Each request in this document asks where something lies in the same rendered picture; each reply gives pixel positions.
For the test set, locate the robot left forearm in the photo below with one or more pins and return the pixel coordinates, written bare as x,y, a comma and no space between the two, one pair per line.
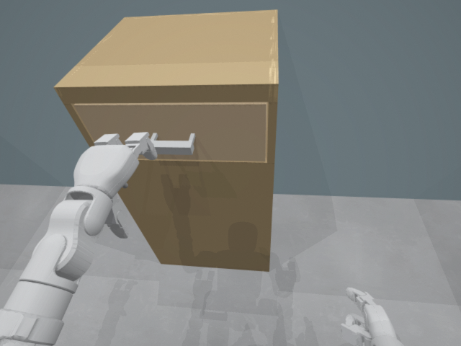
34,311

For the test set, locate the right robot hand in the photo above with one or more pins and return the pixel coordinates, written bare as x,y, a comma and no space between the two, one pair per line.
360,331

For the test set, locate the handle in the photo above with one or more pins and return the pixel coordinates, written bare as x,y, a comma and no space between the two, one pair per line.
174,147

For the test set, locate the drawer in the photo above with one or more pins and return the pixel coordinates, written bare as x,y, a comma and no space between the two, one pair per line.
225,131

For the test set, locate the cabinet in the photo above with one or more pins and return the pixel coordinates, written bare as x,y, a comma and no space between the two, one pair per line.
201,213

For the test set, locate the left robot hand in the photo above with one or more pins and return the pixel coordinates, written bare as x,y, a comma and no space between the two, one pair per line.
108,165

